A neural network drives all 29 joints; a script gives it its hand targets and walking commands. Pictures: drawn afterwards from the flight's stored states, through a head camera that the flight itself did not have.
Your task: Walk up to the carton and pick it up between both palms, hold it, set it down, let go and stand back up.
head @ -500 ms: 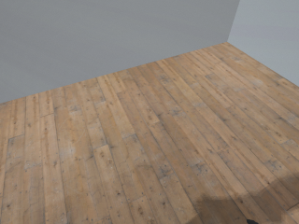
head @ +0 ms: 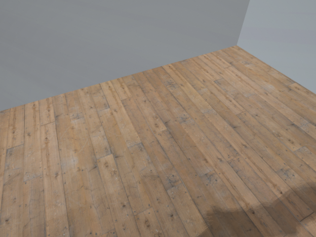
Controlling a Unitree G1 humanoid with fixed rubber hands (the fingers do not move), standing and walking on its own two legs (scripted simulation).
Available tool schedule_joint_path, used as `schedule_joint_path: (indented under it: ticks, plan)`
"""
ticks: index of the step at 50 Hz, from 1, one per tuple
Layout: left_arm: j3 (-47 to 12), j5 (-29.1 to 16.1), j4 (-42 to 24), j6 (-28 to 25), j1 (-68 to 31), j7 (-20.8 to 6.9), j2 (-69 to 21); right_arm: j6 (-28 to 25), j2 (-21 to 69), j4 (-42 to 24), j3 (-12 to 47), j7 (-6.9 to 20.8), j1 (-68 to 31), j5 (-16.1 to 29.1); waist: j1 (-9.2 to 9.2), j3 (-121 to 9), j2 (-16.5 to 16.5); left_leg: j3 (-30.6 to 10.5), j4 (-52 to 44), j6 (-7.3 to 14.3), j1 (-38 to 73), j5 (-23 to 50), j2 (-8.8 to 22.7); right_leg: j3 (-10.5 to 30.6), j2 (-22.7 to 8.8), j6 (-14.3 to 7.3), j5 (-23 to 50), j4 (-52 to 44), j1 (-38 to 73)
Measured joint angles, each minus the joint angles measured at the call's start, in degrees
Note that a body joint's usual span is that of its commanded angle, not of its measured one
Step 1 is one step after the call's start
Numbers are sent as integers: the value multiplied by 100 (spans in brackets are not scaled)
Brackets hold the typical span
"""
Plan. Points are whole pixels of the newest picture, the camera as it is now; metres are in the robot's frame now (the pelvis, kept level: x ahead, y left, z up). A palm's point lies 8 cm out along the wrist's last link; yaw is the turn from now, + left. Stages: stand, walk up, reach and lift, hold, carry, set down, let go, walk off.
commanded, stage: stand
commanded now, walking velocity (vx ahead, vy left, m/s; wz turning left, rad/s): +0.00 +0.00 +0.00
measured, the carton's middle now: out of the picture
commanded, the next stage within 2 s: walk up in 0.88 s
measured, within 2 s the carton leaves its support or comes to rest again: neither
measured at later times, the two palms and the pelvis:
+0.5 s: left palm out of the picture +0.07 +0.29 -0.12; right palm out of the picture +0.07 -0.29 -0.12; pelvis +0.00 +0.00 +0.00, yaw +0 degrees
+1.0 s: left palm out of the picture +0.08 +0.28 -0.12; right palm out of the picture +0.08 -0.29 -0.12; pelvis +0.00 -0.01 +0.00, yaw -1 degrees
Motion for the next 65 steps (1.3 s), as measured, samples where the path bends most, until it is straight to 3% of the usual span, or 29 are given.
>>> schedule_joint_path:
  ticks: [53, 56, 59, 61, 63, 65]
  plan:
    - [1, -13, 11, -9, 23, 0, 35, 18, -18, 40, 28, 4, 37, 5, 3, -34, 14, 58, -234, -86, 124, 78, 86, 51, 86, -78, 46, -118, 40]
    - [125, -33, -338, -20, 100, -2, 8, 213, -139, -291, -43, 45, 55, -51, 40, 8, 119, -59, 663, 60, -454, -259, 72, 48, 121, -102, -26, 168, -274]
    - [236, 7, -821, -23, 240, 76, -22, 415, -344, -726, -91, 70, -5, -122, 116, 182, 295, -540, 2781, 273, -1349, -1340, -189, 119, 190, -104, -78, 494, -603]
    - [288, 31, -1083, 5, 342, 125, -5, 451, -438, -939, -114, 90, -88, -120, 113, 317, 393, -677, 3724, 332, -1740, -1553, -276, 176, 239, -50, -103, 690, -775]
    - [313, 66, -1270, 49, 388, 151, 45, 479, -489, -1116, -132, 133, -146, -130, 99, 438, 448, -721, 4022, 350, -1901, -1618, -291, 224, 260, 26, -146, 900, -937]
    - [328, 94, -1437, 72, 396, 168, 117, 513, -504, -1233, -138, 181, -188, -131, 97, 540, 455, -728, 3732, 359, -1864, -1648, -260, 272, 254, 119, -192, 1110, -1102]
